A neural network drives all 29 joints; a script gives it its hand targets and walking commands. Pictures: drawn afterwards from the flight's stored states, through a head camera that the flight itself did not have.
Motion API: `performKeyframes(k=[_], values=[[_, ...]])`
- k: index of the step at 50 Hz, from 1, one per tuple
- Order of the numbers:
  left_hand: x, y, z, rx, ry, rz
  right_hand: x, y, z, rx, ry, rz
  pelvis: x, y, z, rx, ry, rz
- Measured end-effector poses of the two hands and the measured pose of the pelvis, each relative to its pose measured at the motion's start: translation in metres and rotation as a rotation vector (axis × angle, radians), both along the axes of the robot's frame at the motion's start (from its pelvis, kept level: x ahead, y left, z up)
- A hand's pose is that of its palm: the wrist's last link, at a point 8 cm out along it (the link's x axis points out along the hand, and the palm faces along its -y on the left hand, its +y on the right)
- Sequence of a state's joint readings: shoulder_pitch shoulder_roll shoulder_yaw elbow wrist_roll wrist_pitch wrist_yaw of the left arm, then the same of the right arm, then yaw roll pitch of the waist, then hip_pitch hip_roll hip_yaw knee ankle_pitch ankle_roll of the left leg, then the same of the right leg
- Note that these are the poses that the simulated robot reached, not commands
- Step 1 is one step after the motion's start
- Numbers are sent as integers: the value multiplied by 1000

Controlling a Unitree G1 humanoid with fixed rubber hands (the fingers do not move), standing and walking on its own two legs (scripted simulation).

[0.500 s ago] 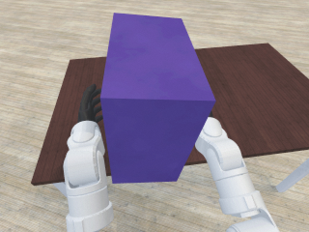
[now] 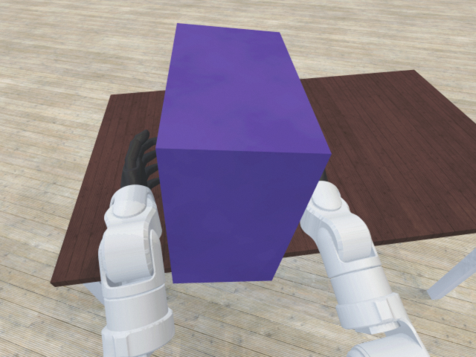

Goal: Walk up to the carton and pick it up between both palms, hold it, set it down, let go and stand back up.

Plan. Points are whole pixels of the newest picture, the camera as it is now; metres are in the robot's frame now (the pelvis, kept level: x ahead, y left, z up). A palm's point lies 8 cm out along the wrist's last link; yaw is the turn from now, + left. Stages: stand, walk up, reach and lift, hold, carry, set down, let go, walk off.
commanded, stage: hold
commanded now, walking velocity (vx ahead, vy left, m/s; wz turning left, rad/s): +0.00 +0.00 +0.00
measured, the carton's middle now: (226, 157) +0.41 +0.00 +0.15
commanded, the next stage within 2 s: none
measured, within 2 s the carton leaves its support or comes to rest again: neither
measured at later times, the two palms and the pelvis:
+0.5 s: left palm (139, 188) +0.34 +0.13 +0.17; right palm (312, 181) +0.35 -0.13 +0.14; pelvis +0.00 +0.00 +0.00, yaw +0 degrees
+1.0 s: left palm (137, 190) +0.33 +0.13 +0.17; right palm (313, 182) +0.35 -0.13 +0.14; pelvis +0.00 +0.00 +0.00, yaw +0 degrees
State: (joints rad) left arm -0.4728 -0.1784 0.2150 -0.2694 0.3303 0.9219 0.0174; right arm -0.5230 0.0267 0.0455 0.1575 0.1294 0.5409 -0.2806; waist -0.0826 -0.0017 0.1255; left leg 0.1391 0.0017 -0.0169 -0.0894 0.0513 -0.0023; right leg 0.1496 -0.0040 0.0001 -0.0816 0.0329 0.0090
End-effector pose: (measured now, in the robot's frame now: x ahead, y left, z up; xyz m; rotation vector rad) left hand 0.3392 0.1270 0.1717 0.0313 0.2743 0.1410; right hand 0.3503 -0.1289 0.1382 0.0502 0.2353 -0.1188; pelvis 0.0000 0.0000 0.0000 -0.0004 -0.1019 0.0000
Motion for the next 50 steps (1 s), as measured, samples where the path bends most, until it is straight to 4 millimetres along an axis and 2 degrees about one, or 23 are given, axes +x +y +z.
performKeyframes(k=[12,23,35,44,50], values=[[1,-1,1,-9,-14,-3,0,-2,4,-8,-14,-2,1,0,0,0,11,-1],[1,-1,-5,-7,12,-2,0,-1,-3,-10,12,0,0,-1,0,0,6,-3],[3,-1,4,-6,-24,3,5,-1,7,-11,-23,4,1,-1,0,0,9,1],[-3,0,-4,-13,5,2,-2,0,-1,-6,5,3,1,-1,0,0,-13,0],[-5,0,-1,-3,-8,2,-4,0,1,-6,-8,4,-1,0,0,0,-2,-1]])
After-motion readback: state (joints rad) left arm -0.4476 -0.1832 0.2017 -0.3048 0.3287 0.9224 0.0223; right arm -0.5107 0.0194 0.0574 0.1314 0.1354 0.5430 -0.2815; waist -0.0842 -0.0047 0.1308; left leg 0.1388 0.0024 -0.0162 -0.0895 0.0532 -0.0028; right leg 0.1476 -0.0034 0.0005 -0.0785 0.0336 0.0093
